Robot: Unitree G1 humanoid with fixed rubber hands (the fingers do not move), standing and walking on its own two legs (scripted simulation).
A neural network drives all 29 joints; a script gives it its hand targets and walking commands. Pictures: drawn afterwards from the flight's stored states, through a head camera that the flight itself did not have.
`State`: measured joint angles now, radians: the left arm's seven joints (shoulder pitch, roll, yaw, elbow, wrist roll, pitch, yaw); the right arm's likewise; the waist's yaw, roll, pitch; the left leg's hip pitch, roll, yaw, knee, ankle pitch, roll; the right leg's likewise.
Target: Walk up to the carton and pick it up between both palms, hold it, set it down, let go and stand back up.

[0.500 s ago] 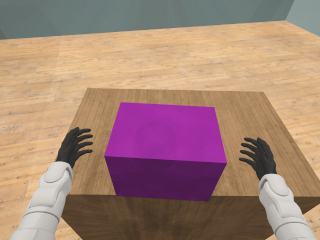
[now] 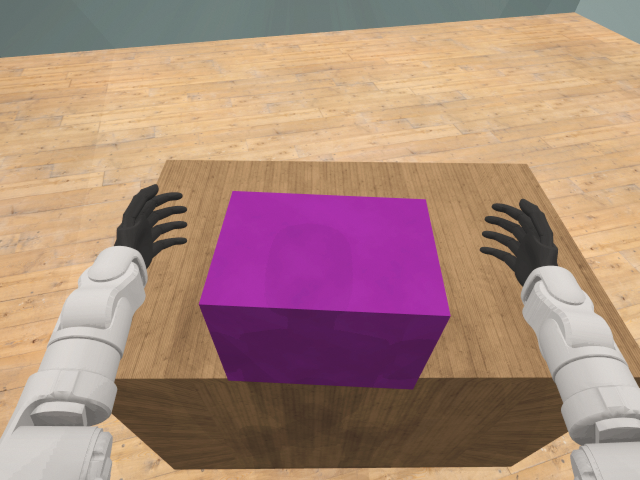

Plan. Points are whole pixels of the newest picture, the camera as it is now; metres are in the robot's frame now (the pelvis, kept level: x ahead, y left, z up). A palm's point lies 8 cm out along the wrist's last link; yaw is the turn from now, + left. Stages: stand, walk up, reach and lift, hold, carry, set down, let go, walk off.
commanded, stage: reach and lift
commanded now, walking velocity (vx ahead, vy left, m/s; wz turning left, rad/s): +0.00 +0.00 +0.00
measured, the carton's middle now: (324, 292) +0.42 +0.02 -0.03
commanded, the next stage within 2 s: none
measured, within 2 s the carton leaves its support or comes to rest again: neither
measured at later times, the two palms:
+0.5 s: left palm (154, 243) +0.41 +0.25 +0.08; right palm (511, 250) +0.42 -0.23 +0.08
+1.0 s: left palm (175, 288) +0.40 +0.24 +0.00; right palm (487, 301) +0.41 -0.22 -0.01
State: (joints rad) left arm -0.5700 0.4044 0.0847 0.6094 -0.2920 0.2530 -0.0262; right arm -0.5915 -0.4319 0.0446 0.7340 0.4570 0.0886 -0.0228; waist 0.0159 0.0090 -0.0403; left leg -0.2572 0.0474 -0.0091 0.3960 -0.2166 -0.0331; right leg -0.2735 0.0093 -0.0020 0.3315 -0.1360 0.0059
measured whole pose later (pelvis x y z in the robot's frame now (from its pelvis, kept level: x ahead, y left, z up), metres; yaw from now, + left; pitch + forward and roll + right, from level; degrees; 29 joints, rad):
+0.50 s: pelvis +0.00 +0.00 -0.01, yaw +0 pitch +11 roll -1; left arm -0.77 0.41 -0.03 1.04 -0.32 0.04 -0.05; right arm -0.80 -0.41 0.14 1.06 0.45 -0.02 -0.01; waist 0.02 0.02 -0.13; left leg -0.42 0.05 -0.03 0.47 -0.24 -0.04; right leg -0.43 0.02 -0.01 0.39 -0.16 0.00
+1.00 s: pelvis -0.03 -0.01 -0.05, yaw +0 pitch +26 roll +0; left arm -0.93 0.36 -0.19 1.46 -0.46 -0.41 -0.05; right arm -0.87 -0.37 0.25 1.33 0.50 -0.36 0.03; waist 0.03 0.01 -0.27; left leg -0.92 0.04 -0.03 0.79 -0.31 -0.04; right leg -0.95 0.00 -0.01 0.76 -0.25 0.00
